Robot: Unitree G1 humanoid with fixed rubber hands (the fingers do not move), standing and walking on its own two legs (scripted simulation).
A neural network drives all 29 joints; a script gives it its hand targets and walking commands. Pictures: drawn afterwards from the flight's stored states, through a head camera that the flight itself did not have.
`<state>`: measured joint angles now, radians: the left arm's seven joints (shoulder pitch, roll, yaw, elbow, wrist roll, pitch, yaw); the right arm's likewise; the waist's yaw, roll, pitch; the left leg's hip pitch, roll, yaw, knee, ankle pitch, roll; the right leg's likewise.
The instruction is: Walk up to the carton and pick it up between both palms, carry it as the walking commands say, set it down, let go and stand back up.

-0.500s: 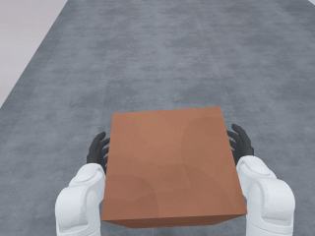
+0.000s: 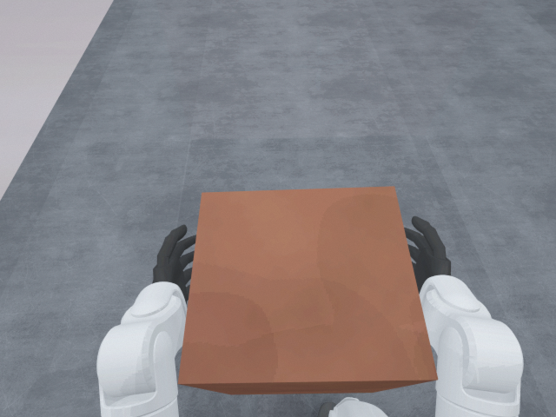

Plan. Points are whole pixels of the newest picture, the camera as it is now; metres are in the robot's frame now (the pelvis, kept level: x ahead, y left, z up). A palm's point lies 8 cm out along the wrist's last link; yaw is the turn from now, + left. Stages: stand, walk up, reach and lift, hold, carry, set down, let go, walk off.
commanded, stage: carry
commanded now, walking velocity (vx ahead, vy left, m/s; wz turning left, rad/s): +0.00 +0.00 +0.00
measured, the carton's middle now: (299, 307) +0.25 +0.00 +0.01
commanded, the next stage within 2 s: none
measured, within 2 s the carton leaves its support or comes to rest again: neither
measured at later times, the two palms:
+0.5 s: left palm (153, 150) +0.49 +0.23 +0.08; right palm (347, 140) +0.49 -0.08 +0.10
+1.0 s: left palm (159, 81) +0.68 +0.26 +0.08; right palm (320, 74) +0.68 -0.06 +0.10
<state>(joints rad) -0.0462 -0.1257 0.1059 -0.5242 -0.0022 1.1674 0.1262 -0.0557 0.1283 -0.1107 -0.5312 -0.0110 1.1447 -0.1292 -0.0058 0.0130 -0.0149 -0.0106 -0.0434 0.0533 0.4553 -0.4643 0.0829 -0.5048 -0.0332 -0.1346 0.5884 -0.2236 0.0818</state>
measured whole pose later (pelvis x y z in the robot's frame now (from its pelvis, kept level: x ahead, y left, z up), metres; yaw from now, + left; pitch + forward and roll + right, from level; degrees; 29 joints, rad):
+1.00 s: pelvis +0.42 +0.10 +0.01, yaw +0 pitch +4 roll -3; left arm -0.05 -0.13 0.11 -0.51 0.02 1.17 0.13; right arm -0.06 0.13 -0.11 -0.49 0.00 1.12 -0.12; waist -0.01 0.01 -0.03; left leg -0.24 -0.01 0.04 0.60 -0.41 0.07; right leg -0.34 0.01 -0.11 0.80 -0.44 -0.04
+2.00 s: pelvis +0.63 +0.06 +0.01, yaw +1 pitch +4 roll +0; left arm -0.06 -0.13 0.13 -0.19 0.08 0.92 0.06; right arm -0.09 0.13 -0.14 -0.17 -0.05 0.90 -0.09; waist -0.01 -0.01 -0.07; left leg -0.20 0.01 0.04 0.56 -0.36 0.04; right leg -0.30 0.00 -0.11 0.62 -0.33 -0.08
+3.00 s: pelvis +0.55 +0.07 +0.01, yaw +1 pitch -2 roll +0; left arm -0.07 -0.13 0.14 -0.11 0.11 0.91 0.04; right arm -0.10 0.13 -0.14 -0.08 -0.08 0.89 -0.07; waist -0.01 -0.02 -0.07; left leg -0.22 0.00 0.04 0.56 -0.31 0.02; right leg -0.29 0.00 -0.11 0.56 -0.24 -0.05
